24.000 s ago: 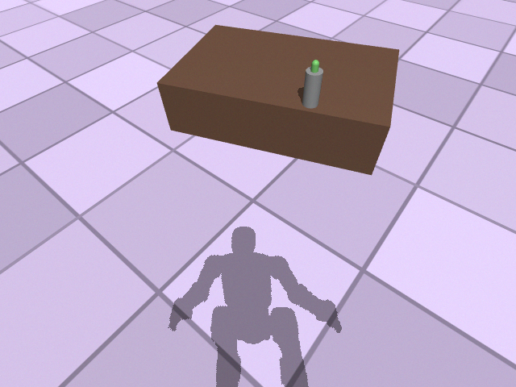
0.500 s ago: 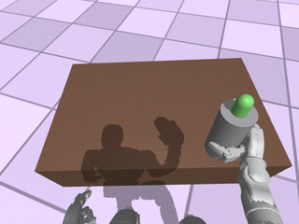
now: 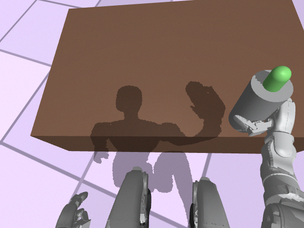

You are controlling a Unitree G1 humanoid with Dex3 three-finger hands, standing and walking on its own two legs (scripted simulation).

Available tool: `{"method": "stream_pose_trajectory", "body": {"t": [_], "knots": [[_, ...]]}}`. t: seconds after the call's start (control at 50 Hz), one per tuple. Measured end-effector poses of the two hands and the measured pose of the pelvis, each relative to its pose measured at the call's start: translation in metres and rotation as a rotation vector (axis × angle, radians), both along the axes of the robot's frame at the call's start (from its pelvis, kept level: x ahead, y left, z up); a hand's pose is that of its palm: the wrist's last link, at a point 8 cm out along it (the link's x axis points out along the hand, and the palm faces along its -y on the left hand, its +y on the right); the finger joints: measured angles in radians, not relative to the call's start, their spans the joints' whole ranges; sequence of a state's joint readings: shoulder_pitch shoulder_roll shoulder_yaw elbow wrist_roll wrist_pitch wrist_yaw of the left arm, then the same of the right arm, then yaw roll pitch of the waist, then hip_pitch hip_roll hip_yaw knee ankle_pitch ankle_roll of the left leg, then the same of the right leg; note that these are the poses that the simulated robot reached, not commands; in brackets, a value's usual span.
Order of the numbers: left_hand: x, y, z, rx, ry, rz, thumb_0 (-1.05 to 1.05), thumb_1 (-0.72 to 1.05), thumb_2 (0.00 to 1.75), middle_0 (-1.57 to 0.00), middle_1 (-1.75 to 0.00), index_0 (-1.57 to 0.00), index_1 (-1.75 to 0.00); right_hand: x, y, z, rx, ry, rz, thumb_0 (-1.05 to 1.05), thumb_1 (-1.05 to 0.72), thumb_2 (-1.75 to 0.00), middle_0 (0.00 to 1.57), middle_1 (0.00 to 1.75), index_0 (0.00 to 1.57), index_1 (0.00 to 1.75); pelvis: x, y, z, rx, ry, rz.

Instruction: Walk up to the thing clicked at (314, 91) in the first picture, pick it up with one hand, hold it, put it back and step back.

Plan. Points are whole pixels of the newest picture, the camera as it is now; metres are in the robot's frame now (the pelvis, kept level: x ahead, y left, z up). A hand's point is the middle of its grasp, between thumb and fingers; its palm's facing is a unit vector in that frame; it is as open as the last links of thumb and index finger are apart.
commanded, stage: crouch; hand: right
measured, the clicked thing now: (259, 100) +0.42 -0.20 +0.02
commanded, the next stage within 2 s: lower in 0.62 s
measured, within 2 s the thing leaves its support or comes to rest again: neither
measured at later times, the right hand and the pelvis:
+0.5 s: hand (246, 109) +0.45 -0.22 -0.09, palm faces +0.19 +0.98 -0.03, open 11.0 cm; pelvis -0.02 +0.00 -0.07, yaw +0 degrees
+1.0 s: hand (241, 115) +0.45 -0.22 -0.15, palm faces +0.19 +0.98 -0.02, open 11.0 cm; pelvis -0.03 -0.01 -0.13, yaw +0 degrees
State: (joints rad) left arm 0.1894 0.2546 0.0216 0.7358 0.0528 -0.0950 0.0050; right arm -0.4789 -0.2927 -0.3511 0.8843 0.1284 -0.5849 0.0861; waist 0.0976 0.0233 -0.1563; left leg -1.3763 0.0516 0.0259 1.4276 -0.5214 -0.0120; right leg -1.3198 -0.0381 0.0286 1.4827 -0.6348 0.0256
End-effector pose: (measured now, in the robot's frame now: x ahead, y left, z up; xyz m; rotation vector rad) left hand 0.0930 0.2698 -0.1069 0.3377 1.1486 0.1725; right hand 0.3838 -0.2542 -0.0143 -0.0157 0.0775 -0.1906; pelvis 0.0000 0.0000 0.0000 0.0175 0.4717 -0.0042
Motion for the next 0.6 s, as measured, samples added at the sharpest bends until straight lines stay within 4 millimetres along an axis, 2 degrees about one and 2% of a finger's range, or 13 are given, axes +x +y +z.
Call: {"method": "stream_pose_trajectory", "body": {"t": [0.16,0.3,0.6], "knots": [[-0.012,-0.002,-0.034,-0.009,0.044,0.009,0.01,0.91,0.91,-0.2,-0.3,-0.2,-0.3,0.013,0.0,-0.03,-0.003,-0.003,0.003,-0.01,0.49,-1.09,0.64,0.97,0.67,0.96,-0.009,-0.001,-0.029,0.006,0.048,-0.003],[-0.018,-0.005,-0.056,-0.016,0.057,0.008,0.01,0.91,0.9,-0.2,-0.3,-0.2,-0.3,0.022,-0.005,-0.048,-0.002,-0.004,-0.015,-0.01,0.49,-1.09,0.64,0.97,0.67,0.96,-0.015,-0.001,-0.049,0.009,0.075,-0.006],[-0.029,-0.002,-0.088,0.003,0.081,0.005,0.01,0.91,0.9,-0.2,-0.3,-0.21,-0.3,0.032,-0.012,-0.082,-0.001,0.008,-0.003,-0.01,0.49,-1.09,0.64,0.97,0.67,0.96,-0.025,-0.004,-0.083,0.021,0.108,-0.012]]}}
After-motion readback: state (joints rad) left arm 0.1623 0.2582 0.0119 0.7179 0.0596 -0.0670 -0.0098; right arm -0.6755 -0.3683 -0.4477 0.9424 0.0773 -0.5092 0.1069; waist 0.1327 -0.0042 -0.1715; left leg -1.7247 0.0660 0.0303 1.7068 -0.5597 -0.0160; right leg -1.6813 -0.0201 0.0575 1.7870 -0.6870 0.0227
